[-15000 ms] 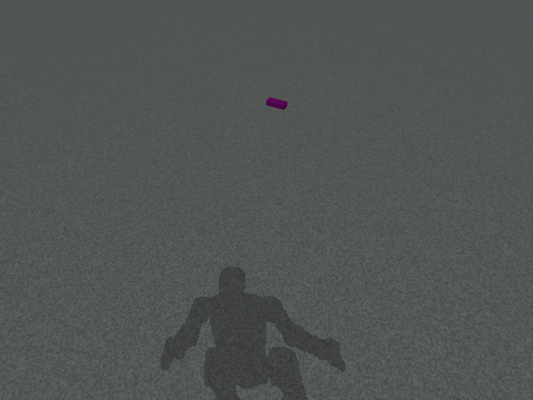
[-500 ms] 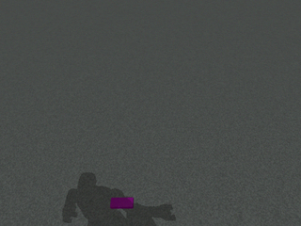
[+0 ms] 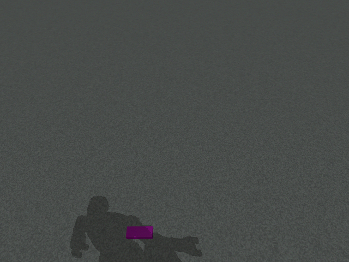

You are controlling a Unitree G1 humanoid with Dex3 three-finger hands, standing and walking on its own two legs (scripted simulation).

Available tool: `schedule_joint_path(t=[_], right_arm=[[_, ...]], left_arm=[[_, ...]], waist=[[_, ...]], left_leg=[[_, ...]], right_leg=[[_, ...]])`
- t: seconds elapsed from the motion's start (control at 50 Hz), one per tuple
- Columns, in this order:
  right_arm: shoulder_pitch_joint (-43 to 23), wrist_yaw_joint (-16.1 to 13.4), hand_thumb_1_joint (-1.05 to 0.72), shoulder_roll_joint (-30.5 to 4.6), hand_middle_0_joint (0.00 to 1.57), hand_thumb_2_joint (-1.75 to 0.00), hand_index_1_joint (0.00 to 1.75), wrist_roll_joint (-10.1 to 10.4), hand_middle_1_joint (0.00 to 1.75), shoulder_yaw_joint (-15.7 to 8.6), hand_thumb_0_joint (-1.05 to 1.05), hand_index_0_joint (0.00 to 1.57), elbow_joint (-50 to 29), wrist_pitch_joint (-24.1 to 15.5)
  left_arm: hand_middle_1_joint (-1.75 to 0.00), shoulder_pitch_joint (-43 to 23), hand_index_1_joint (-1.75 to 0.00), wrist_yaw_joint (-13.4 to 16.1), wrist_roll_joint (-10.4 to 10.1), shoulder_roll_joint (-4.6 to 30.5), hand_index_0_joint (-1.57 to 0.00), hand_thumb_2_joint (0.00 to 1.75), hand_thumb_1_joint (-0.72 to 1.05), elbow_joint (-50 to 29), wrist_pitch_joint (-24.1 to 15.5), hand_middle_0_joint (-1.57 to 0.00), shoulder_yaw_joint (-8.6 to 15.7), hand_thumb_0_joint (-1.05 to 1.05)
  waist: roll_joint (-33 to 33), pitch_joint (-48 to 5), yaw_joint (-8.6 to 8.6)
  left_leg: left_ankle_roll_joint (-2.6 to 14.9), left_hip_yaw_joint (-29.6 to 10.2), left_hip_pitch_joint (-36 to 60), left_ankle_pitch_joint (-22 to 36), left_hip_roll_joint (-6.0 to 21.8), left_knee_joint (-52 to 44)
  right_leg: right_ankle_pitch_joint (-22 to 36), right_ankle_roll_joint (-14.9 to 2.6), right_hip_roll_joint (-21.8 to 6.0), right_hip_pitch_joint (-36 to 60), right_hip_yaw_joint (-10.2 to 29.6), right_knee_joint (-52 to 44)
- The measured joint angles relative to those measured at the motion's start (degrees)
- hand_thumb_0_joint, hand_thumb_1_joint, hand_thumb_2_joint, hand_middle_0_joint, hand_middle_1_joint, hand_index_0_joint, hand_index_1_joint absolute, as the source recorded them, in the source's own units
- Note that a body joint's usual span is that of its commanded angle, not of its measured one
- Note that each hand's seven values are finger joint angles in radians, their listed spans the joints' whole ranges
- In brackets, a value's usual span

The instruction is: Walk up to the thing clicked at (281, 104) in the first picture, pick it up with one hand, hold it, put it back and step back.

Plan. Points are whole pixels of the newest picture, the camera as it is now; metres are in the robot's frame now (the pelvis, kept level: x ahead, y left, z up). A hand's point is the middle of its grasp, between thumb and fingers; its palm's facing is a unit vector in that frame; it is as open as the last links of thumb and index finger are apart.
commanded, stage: walk up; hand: left
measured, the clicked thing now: (139, 232) +0.41 +0.23 -0.76
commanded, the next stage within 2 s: none
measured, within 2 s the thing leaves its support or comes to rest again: neither
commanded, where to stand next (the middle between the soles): +0.02 -0.01 m, yaw +0 degrees
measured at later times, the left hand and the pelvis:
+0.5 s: hand out of the picture +0.00 +0.22 -0.15, palm faces +0.02 -0.91 -0.42, open 7.3 cm; pelvis -0.04 -0.04 -0.01, yaw +2 degrees
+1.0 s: hand out of the picture +0.02 +0.27 -0.18, palm faces +0.00 -0.93 -0.38, open 7.3 cm; pelvis -0.04 -0.01 -0.02, yaw +0 degrees
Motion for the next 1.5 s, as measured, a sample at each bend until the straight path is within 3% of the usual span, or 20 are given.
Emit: schedule_joint_path(t=[0.14, 0.24, 0.26, 0.3, 0.36, 0.42, 0.5, 0.58, 0.64, 0.7, 0.74, 0.82, 0.96, 1.02, 1.1, 1.12, 1.16, 1.26, 1.34, 1.5], right_arm=[[-1.57, -1.3, -0.9, -0.89, 0.21, -0.9, 0.3, 0.32, 0.3, -1.66, 0.01, 0.21, -5.13, 1.07], [-0.88, -2.09, -0.9, -2.38, 0.21, -0.9, 0.3, -1.0, 0.3, -2.94, 0.01, 0.21, -8.8, 1.58], [-0.67, -2.07, -0.9, -2.83, 0.21, -0.9, 0.3, -1.18, 0.3, -3.01, 0.01, 0.21, -9.16, 1.56], [-1.14, -1.6, -0.9, -3.72, 0.21, -0.9, 0.3, -1.17, 0.3, -2.9, 0.01, 0.21, -9.64, 1.92], [-1.2, -1.02, -0.9, -4.36, 0.21, -0.9, 0.3, -1.21, 0.3, -2.96, 0.01, 0.2, -10.04, 2.94], [0.08, 0.27, -0.91, -4.86, 0.2, -0.9, 0.3, -1.2, 0.3, -2.99, 0.01, 0.2, -10.07, 3.8], [3.12, 1.93, -0.91, -4.92, 0.2, -0.9, 0.3, -2.23, 0.3, -3.51, 0.01, 0.2, -10.1, 4.95], [5.32, 3.02, -0.91, -4.6, 0.2, -0.9, 0.3, -2.42, 0.3, -3.97, 0.01, 0.2, -9.37, 4.97], [5.61, 3.11, -0.91, -4.11, 0.2, -0.9, 0.3, -1.83, 0.3, -3.87, 0.01, 0.2, -8.78, 3.88], [4.96, 2.38, -0.91, -3.46, 0.2, -0.9, 0.3, -1.24, 0.3, -3.71, 0.01, 0.2, -8.72, 2.02], [3.71, 1.56, -0.91, -1.95, 0.2, -0.9, 0.3, -1.23, 0.3, -3.27, 0.01, 0.2, -8.54, 1.2], [1.83, 1.17, -0.9, 0.59, 0.21, -0.9, 0.3, -0.9, 0.3, -1.47, 0.01, 0.2, -9.07, 0.55], [-0.72, 0.45, -0.9, 0.31, 0.21, -0.9, 0.3, -0.98, 0.3, -1.2, 0.01, 0.21, -11.6, -0.44], [-0.53, -0.29, -0.9, -1.53, 0.21, -0.9, 0.3, -0.47, 0.3, -1.85, 0.01, 0.21, -11.97, -0.23], [1.26, -1.42, -0.9, -2.93, 0.21, -0.9, 0.3, 0.39, 0.3, -2.48, 0.01, 0.21, -10.57, 0.18], [1.98, -1.56, -0.9, -3.32, 0.21, -0.9, 0.3, 0.42, 0.3, -2.54, 0.01, 0.21, -10.25, -0.1], [3.14, -1.54, -0.9, -3.54, 0.21, -0.9, 0.3, 0.03, 0.3, -2.65, 0.01, 0.2, -9.53, -0.78], [5.67, -0.14, -0.9, -2.8, 0.2, -0.9, 0.3, -0.65, 0.3, -1.49, 0.01, 0.2, -8.03, -0.86], [6.27, 0.18, -0.9, -2.36, 0.21, -0.9, 0.3, -0.42, 0.3, -0.8, 0.01, 0.2, -6.67, -0.36], [5.41, 0.17, -0.9, -1.11, 0.21, -0.9, 0.3, -0.29, 0.3, -0.23, 0.01, 0.2, -4.95, -0.86]], left_arm=[[-0.3, -2.72, -0.3, -0.42, 0.32, 3.39, -0.21, 0.9, 0.91, -7.35, 3.09, -0.2, 2.2, 0.0], [-0.3, -1.68, -0.3, -1.03, 0.65, 4.56, -0.21, 0.9, 0.91, -10.94, 4.65, -0.2, 3.29, 0.0], [-0.3, -0.95, -0.3, -1.04, 0.58, 4.52, -0.21, 0.9, 0.91, -11.17, 4.02, -0.2, 3.26, 0.0], [-0.3, 0.8, -0.3, -0.57, 0.81, 4.12, -0.2, 0.9, 0.91, -10.62, 1.74, -0.2, 3.13, 0.0], [-0.3, 3.15, -0.3, 0.02, 1.62, 1.81, -0.2, 0.9, 0.91, -9.01, -0.43, -0.2, 1.49, 0.0], [-0.3, 5.45, -0.3, 0.81, 1.6, -0.34, -0.21, 0.9, 0.91, -8.6, -1.92, -0.2, 0.24, 0.0], [-0.3, 8.47, -0.3, 1.85, 1.51, -1.04, -0.21, 0.9, 0.9, -9.84, -3.53, -0.21, 0.09, 0.01], [-0.3, 11.19, -0.3, 1.93, 1.58, 0.35, -0.21, 0.9, 0.9, -11.46, -4.55, -0.21, 0.83, 0.01], [-0.3, 12.4, -0.3, 1.57, 1.67, 2.18, -0.21, 0.9, 0.9, -12.11, -4.24, -0.21, 1.15, 0.01], [-0.3, 12.31, -0.3, 1.45, 0.68, 3.89, -0.21, 0.9, 0.9, -11.92, -2.47, -0.21, 1.0, 0.01], [-0.3, 10.86, -0.3, 1.86, -0.36, 4.56, -0.21, 0.9, 0.9, -10.87, -0.88, -0.2, 0.92, 0.01], [-0.3, 8.37, -0.3, 1.93, -1.11, 5.18, -0.21, 0.9, 0.91, -9.45, 0.42, -0.2, 0.44, 0.01], [-0.3, 6.34, -0.3, 0.34, 0.41, 4.43, -0.21, 0.9, 0.91, -9.6, 0.75, -0.2, 0.88, 0.01], [-0.3, 5.69, -0.3, -0.19, 1.61, 3.33, -0.21, 0.9, 0.91, -9.9, 0.56, -0.2, 1.46, 0.01], [-0.3, 6.39, -0.3, -1.24, 2.11, 2.69, -0.21, 0.9, 0.91, -11.41, 0.84, -0.2, 1.25, 0.0], [-0.3, 6.48, -0.3, -1.25, 2.04, 2.47, -0.21, 0.9, 0.91, -11.72, 0.92, -0.2, 1.11, 0.01], [-0.3, 6.4, -0.3, -1.04, 1.51, 2.3, -0.21, 0.9, 0.91, -11.71, 0.77, -0.2, 0.7, 0.01], [-0.3, 5.39, -0.3, -0.49, 0.77, 1.9, -0.21, 0.9, 0.91, -9.86, -0.36, -0.2, -0.1, 0.01], [-0.3, 4.65, -0.3, -0.53, 0.47, 1.22, -0.21, 0.9, 0.91, -9.0, -1.32, -0.2, -0.81, 0.01], [-0.3, 1.33, -0.3, 0.01, -0.17, 0.9, -0.21, 0.9, 0.91, -7.23, -1.0, -0.2, -0.77, 0.01]], waist=[[-1.8, 4.36, 0.11], [-0.16, 5.11, 0.46], [0.3, 4.82, 0.77], [1.36, 4.64, 1.28], [3.26, 4.66, 0.68], [4.48, 4.08, 0.61], [5.31, 3.02, 0.72], [5.09, 2.26, 1.05], [4.2, 2.18, 1.63], [2.89, 2.45, 1.81], [0.88, 3.29, 2.03], [-0.63, 3.0, 1.54], [-1.11, 2.73, 1.36], [1.04, 3.29, 1.07], [0.39, 2.6, 1.14], [0.18, 2.44, 1.04], [-0.52, 2.34, 0.74], [-0.56, 1.31, -0.27], [-0.03, 0.55, -1.11], [0.95, 0.33, -1.46]], left_leg=[[-0.02, -0.25, -7.26, -3.1, -0.25, 10.05], [-0.56, -1.39, -11.07, -5.19, 1.94, 15.96], [-0.93, -1.52, -11.75, -5.64, 2.46, 17.02], [-0.41, -2.19, -13.36, -8.22, 3.24, 20.89], [1.42, -6.14, -15.31, -16.97, 0.13, 27.84], [1.76, -7.43, -16.68, -16.68, -2.2, 33.29], [1.3, -7.79, -17.37, -14.49, -2.41, 36.41], [0.76, -6.61, -17.1, -13.64, -0.79, 33.55], [0.7, -4.49, -15.05, -12.75, 0.45, 24.89], [0.59, -2.38, -10.82, -2.55, 0.1, 13.58], [0.18, -1.18, -10.6, -1.73, -0.85, 14.32], [0.61, -1.03, -10.88, -2.65, -0.05, 14.69], [0.08, 0.54, -12.8, -3.5, 1.77, 16.83], [-0.44, -0.53, -13.96, -4.53, 3.54, 19.4], [2.18, -0.67, -13.93, -12.09, 0.93, 21.84], [2.58, 0.08, -13.01, -11.4, 0.2, 20.4], [2.08, 0.59, -11.2, -3.43, -0.69, 16.05], [0.42, 0.2, -9.98, -4.37, 0.66, 15.26], [0.42, -0.13, -8.66, -3.83, 0.79, 13.49], [-0.07, 0.3, -5.95, -2.23, 0.65, 9.51]], right_leg=[[-3.51, -1.23, -0.18, -7.92, -0.04, 11.68], [-19.13, -2.63, 2.16, -10.97, 2.0, 28.53], [-18.21, -2.95, 1.62, -9.03, 1.77, 24.78], [-12.08, -1.61, 1.65, -6.23, 1.97, 17.76], [-11.41, -1.33, 2.16, -5.64, 1.33, 17.49], [-9.78, -1.15, 1.6, -3.94, 1.06, 14.1], [-8.7, -0.89, 0.51, -2.15, -0.01, 11.07], [-8.8, -0.57, -1.06, -0.73, -1.02, 9.76], [-9.48, 0.32, -2.29, -0.34, -1.14, 10.28], [-12.12, 1.82, -3.48, -1.99, -0.46, 15.0], [-15.77, 0.62, -3.52, -3.64, 2.61, 19.43], [-22.64, -1.16, 0.05, -6.16, 5.28, 27.13], [-20.37, -1.68, 0.36, -4.35, 1.22, 20.96], [-12.56, -1.29, 1.77, -2.44, -0.59, 16.18], [-13.35, -1.44, 1.04, -2.74, -0.38, 16.82], [-13.55, -1.4, 0.73, -2.82, -0.33, 17.02], [-14.02, -1.06, 0.21, -3.08, 0.01, 17.79], [-13.14, -1.5, 1.54, -1.18, -0.26, 15.19], [-12.36, -2.19, 1.74, 0.48, -0.61, 12.87], [-10.68, -1.6, 1.53, 3.05, -0.22, 8.9]])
